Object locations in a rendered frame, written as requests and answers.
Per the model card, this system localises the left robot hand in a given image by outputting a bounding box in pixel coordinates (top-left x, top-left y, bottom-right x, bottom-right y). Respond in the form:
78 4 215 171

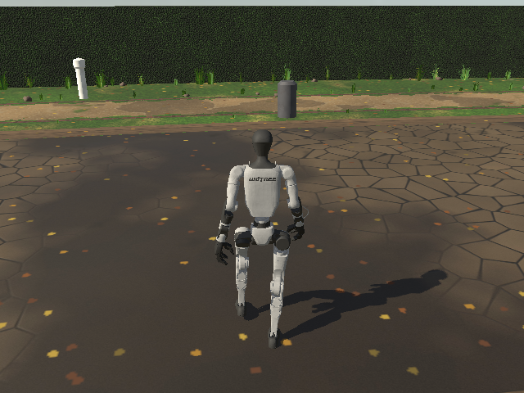
215 241 234 265

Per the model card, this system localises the robot right forearm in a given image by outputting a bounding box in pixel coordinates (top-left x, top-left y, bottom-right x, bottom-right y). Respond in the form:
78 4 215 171
291 197 304 227

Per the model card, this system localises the right robot hand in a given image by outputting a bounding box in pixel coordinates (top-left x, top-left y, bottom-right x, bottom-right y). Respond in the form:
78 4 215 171
286 223 305 241

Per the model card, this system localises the robot left upper arm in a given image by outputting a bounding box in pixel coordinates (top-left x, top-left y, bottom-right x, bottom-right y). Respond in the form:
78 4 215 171
225 165 246 212

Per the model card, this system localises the left robot thigh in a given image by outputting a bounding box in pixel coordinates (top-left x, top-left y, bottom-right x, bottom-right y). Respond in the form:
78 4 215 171
234 227 251 270

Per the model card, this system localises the robot right upper arm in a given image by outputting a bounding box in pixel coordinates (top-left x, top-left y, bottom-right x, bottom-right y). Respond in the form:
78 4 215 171
279 165 300 209

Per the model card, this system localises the robot left shin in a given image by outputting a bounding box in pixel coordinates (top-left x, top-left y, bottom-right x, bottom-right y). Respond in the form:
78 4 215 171
236 256 247 306

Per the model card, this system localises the robot left forearm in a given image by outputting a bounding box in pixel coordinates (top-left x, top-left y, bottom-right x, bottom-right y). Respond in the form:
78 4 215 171
216 199 233 242

